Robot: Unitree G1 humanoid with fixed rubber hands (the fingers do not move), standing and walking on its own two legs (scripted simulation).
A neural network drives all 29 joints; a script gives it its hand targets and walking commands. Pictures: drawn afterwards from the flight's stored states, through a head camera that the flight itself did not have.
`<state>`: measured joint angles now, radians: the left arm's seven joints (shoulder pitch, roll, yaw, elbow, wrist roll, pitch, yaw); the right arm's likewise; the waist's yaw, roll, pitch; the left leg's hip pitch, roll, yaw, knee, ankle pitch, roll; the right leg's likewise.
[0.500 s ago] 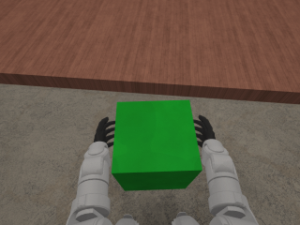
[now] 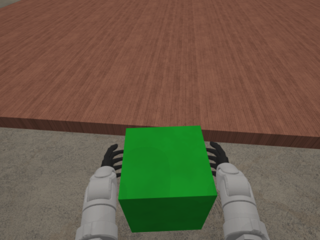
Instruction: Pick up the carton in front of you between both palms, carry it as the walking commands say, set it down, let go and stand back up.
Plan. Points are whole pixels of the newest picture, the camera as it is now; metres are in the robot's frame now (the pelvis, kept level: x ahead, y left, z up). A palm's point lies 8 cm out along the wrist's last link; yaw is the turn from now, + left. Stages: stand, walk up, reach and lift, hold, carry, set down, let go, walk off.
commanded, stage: reach and lift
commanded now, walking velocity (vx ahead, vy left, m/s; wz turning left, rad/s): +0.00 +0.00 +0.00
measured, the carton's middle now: (165, 180) +0.31 +0.00 -0.05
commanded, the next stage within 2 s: hold in 0.80 s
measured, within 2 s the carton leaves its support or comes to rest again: neither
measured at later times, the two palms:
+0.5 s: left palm (107, 166) +0.31 +0.15 +0.04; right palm (221, 163) +0.31 -0.15 +0.04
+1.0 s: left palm (105, 165) +0.30 +0.15 +0.06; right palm (224, 162) +0.30 -0.15 +0.06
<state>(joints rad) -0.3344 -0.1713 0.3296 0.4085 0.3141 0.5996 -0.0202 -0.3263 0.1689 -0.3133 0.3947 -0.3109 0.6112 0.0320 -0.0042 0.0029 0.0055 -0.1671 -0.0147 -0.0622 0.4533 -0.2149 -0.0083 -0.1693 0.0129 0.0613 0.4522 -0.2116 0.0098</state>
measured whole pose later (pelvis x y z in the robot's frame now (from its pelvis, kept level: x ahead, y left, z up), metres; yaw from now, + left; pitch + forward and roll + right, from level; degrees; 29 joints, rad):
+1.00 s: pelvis +0.01 +0.00 +0.01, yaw +0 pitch -8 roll +0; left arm -0.24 -0.15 0.21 0.19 0.26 0.75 -0.01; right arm -0.23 0.15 -0.19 0.18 -0.26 0.76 0.02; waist 0.00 0.00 0.03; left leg -0.01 -0.01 -0.06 0.33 -0.18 -0.01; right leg -0.01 0.01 0.06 0.32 -0.17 0.01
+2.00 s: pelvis +0.28 -0.02 -0.01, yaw +0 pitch +5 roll -1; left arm 0.02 -0.13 0.07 -0.52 0.01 1.20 0.14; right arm 0.01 0.13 -0.04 -0.52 -0.01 1.21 -0.17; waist -0.04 0.03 -0.17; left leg 0.01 0.07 0.16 0.30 -0.39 -0.03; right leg -0.56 -0.07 -0.19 0.58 -0.17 0.00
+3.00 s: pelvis +0.92 -0.02 -0.01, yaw +2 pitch +7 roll -1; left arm -0.57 -0.11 0.31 -0.26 0.01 1.17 0.18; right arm -0.60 0.11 -0.25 -0.19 0.01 1.14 -0.19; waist -0.08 0.02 -0.03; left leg -0.11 0.01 0.13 0.45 -0.46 0.05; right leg -0.82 -0.05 -0.09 1.29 -0.34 -0.09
